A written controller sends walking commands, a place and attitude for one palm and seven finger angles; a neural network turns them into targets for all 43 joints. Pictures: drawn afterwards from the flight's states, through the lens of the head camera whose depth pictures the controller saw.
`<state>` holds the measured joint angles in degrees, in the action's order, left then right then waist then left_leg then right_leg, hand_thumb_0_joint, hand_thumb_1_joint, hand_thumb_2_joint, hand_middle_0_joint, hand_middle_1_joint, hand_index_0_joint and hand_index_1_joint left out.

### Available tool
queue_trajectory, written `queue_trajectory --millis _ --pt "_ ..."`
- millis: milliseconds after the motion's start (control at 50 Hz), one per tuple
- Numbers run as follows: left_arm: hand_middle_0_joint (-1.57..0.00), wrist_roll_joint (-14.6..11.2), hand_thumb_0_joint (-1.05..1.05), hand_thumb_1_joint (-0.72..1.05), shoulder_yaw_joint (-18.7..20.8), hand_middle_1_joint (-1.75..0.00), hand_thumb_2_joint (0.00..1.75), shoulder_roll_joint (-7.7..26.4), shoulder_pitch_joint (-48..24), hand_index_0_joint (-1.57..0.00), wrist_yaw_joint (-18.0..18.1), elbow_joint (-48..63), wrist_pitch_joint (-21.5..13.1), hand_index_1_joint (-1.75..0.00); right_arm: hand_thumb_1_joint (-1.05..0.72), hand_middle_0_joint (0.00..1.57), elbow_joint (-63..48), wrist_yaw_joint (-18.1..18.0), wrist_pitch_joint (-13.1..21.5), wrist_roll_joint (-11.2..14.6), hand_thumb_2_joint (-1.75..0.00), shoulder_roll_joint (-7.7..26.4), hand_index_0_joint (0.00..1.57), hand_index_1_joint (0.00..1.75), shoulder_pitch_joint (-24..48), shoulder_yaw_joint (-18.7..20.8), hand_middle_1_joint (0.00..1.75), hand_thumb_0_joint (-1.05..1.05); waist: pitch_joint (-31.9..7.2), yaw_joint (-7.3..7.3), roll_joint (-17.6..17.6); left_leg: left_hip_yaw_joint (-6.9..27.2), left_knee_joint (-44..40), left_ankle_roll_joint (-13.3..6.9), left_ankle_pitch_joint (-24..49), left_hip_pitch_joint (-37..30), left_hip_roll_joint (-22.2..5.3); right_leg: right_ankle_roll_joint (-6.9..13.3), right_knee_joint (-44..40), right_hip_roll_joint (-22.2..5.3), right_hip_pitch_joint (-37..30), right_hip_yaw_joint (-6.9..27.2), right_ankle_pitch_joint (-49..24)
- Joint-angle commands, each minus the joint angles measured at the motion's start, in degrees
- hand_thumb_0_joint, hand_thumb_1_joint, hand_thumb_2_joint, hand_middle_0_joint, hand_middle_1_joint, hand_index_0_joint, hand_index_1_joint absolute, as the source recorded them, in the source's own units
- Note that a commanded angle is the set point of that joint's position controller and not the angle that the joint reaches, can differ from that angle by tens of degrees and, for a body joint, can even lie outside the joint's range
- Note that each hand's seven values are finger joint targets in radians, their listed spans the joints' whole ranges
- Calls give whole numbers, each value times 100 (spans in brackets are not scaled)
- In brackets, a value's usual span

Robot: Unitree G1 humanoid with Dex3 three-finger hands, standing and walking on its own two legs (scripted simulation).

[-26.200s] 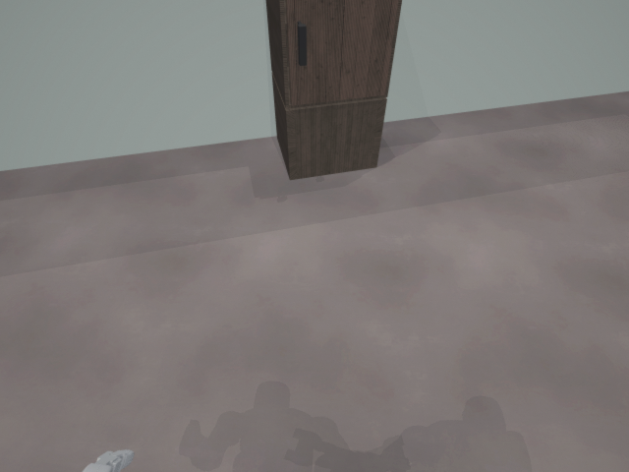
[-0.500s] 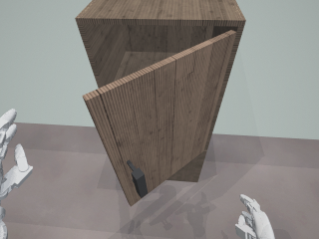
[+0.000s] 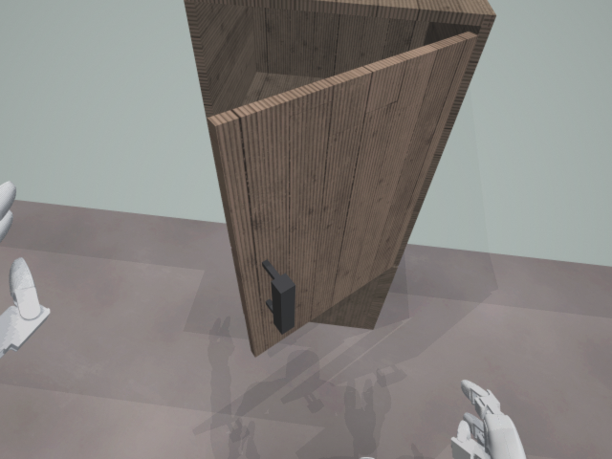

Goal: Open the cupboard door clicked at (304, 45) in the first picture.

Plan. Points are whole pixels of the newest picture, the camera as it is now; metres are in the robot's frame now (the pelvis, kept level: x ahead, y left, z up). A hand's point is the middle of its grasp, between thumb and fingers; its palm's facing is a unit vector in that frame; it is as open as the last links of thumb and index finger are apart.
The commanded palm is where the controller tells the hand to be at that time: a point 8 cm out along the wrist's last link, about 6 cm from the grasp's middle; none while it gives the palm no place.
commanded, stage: step back with the hand held close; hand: left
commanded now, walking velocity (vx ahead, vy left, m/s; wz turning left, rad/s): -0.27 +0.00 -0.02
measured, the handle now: (276, 296) +0.38 +0.07 -0.07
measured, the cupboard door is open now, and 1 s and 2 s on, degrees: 43 43 43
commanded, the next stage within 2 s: stop stepping back and stand still in 1.00 s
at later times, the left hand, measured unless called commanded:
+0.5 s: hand out of the picture +0.15 +0.26 +0.18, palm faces +0.48 -0.68 -0.56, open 7.4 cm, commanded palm +0.08 +0.29 +0.19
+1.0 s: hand out of the picture +0.08 +0.21 +0.19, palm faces +0.30 -0.77 -0.56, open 7.4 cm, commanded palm +0.02 +0.25 +0.19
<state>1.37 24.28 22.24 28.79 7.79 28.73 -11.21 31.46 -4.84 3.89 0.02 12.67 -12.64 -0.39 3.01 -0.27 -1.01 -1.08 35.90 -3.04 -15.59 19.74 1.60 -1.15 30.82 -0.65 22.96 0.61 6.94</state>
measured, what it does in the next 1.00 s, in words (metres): walks backwards: right foot, then left foot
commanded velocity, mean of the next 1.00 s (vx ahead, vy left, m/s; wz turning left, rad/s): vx -0.39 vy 0.00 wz -0.08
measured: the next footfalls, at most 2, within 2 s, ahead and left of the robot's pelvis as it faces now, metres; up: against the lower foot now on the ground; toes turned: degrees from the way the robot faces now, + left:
right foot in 0.50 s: -0.02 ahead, -0.13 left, +0.00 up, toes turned +8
left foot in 0.76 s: -0.07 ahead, +0.09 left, +0.00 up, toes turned +3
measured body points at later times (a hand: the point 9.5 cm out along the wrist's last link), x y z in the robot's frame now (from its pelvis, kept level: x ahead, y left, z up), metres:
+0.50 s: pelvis -0.04 -0.02 -0.01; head -0.01 +0.00 +0.44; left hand +0.12 +0.29 +0.21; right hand +0.14 -0.24 -0.09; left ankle +0.05 +0.10 -0.72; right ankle -0.05 -0.13 -0.71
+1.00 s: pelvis -0.14 -0.04 +0.02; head -0.09 -0.03 +0.47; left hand +0.05 +0.25 +0.22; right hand +0.05 -0.26 -0.05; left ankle -0.11 +0.09 -0.72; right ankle -0.17 -0.14 -0.69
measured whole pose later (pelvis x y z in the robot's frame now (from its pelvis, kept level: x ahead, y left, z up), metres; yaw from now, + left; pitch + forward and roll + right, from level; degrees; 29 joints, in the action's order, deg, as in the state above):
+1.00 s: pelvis -0.14 -0.04 +0.02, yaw -3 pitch +2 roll -1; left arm -2.0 26.7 27.0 34.7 7.1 35.3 -9.0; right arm 33.6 -2.0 6.5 -0.7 8.5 -6.5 0.1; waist 2.9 -1.2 -1.2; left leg -4.8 23.2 0.7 -9.2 16.2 -4.2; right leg -0.9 41.4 2.4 20.6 -1.8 19.4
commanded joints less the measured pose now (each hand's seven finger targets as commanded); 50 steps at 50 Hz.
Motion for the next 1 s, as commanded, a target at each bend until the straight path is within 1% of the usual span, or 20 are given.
queue_trajectory --millis 0,80,180,240,340,380,420,460,500,540,580,660,680,700,720,740,780,800,860,980 --pt "-20 -19 0 90 972 -30 90 1226 -261 -20 208 1481 -558 -30 -90 20 -938 -56 437 -28 -90 806 20 30 574 340 30 0 -651 -12 590 840 -1627 -332 -2359 2194 -678 90 291 -4 -2198 597 381" --pt "-20 -29 0 90 1001 -30 90 1130 -180 -20 187 1315 -627 -30 -90 20 -859 -29 497 -41 -90 832 20 30 492 381 30 0 -532 13 580 771 -1434 -319 -2538 2375 -662 139 320 -20 -2073 839 356" --pt "-20 -106 0 90 811 -30 90 1094 -555 -20 184 996 -562 -30 -90 20 -669 -1 473 -30 -90 808 20 30 487 387 30 0 -260 91 -206 501 -675 -100 -2063 1514 -369 287 -601 -406 -706 1274 1177" --pt "-20 -177 0 90 834 -30 90 1170 -395 -20 208 1058 -550 -30 -90 20 -645 24 421 -9 -90 762 20 30 493 384 30 0 -548 93 -313 496 -756 -56 -1734 1076 -337 236 -622 -399 -519 1051 1220" --pt "-20 -35 0 90 1170 -30 90 1220 -209 -20 222 1724 -663 -30 -90 20 -839 -9 487 -18 -90 816 20 30 732 413 30 0 -1047 -67 1284 1423 -2236 -618 -2611 3127 -1453 -80 2161 442 -2764 232 -221" --pt "-20 -45 0 90 1493 -30 90 1521 -88 -20 218 1938 -720 -30 -90 20 -801 10 582 -56 -90 773 20 30 752 503 30 0 -1242 -82 1278 1507 -2200 -708 -1817 2853 -1751 -93 2592 583 -2677 241 394" --pt "-20 -69 0 90 1425 -30 90 1251 312 -20 159 1517 -763 -30 -90 20 -743 64 656 -70 -90 789 20 30 711 546 30 0 -796 -60 1201 1404 -2234 -772 -2400 2944 -1984 -51 2505 638 -2390 265 1291" --pt "-20 -152 0 90 1203 -30 90 1053 318 -20 161 1449 -741 -30 -90 20 -587 90 696 -155 -90 703 20 30 577 509 30 0 -562 2 858 1110 -1484 -533 -1199 1830 -1656 106 1107 441 -1449 353 1351" --pt "-20 -241 0 90 872 -30 90 944 43 -20 117 1388 -779 -30 -90 20 -337 116 752 -120 -90 644 20 30 560 486 30 0 -770 86 415 542 -479 -20 511 -27 -1036 326 -418 -8 -226 901 -364" --pt "-20 -202 0 90 769 -30 90 1288 -370 -20 158 1119 -751 -30 -90 20 -225 115 632 -82 -90 508 20 30 645 426 30 0 -1324 192 -476 -174 550 410 831 -513 -434 512 -879 -1187 -256 2194 -3336" --pt "-20 -139 0 90 724 -30 90 1387 -447 -20 215 1163 -589 -30 -90 20 -261 71 575 39 -90 477 20 30 785 504 30 0 -1677 55 -941 -12 1446 408 -730 205 -11 339 -862 -1450 -1057 2213 -4808" --pt "-20 -197 0 90 963 -30 90 1505 75 -20 176 1246 -412 -30 -90 20 -429 -24 402 -13 -90 334 20 30 1046 265 30 0 -1322 4 -877 23 307 407 -780 427 -129 751 -351 -1121 -1634 1440 -5165" --pt "-20 -251 0 90 927 -30 90 1490 67 -20 166 1381 -409 -30 -90 20 -395 -88 351 -7 -90 420 20 30 1191 228 30 0 -1234 36 -136 -77 -731 459 44 235 -83 606 -33 -827 -1768 1141 -5000" --pt "-20 -305 0 90 901 -30 90 1480 61 -20 152 1628 -414 -30 -90 20 -428 -123 309 14 -90 476 20 30 1088 225 30 0 -1411 75 491 2 -1613 456 1892 -373 -279 323 334 -385 -1716 773 -4306" --pt "-20 -288 0 90 923 -30 90 1522 11 -20 144 1876 -424 -30 -90 20 -457 -113 293 18 -90 583 20 30 1013 314 30 0 -1653 30 1378 671 -1601 259 5006 -1348 -1082 24 815 106 -946 465 -1983" --pt "-20 -236 0 90 978 -30 90 1587 135 -20 131 2021 -439 -30 -90 20 -484 -18 349 -28 -90 533 20 30 828 422 30 0 -2050 -52 1865 1013 -1218 34 7081 -2228 -1820 32 1296 262 -140 330 1009" --pt "-20 -314 0 90 1094 -30 90 1404 951 -20 51 1513 -472 -30 -90 20 -474 140 530 16 -90 506 20 30 743 534 30 0 -2102 -127 1207 828 -1190 -348 6437 -2276 -2098 139 1942 443 39 312 1999" --pt "-20 -394 0 90 1116 -30 90 1357 1044 -20 46 1619 -398 -30 -90 20 -523 156 536 -20 -90 540 20 30 721 518 30 0 -1957 -109 1305 784 -1115 -413 6521 -2041 -2124 88 1834 365 98 178 1972" --pt "-20 -359 0 90 924 -30 90 1195 728 -20 47 1819 -204 -30 -90 20 -450 255 504 -20 -90 562 20 30 758 473 30 0 -1487 49 1255 451 -1104 -241 6435 -2130 -1895 11 1306 324 215 -194 1239" --pt "-20 -364 0 90 750 -30 90 1155 449 -20 103 1570 -10 -30 -90 20 -514 165 499 -124 -90 675 20 30 867 420 30 0 -1055 -1 1386 257 -1675 -277 3557 -870 -1947 -25 809 201 -744 -239 1095"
